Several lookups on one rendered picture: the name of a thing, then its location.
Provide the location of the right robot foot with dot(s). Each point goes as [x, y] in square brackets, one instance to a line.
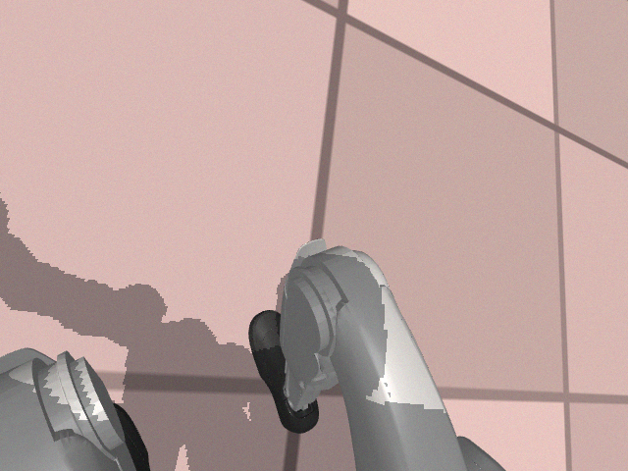
[264, 339]

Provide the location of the left robot foot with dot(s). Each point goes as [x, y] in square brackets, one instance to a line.
[133, 440]

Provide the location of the right robot hand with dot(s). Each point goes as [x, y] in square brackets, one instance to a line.
[476, 459]

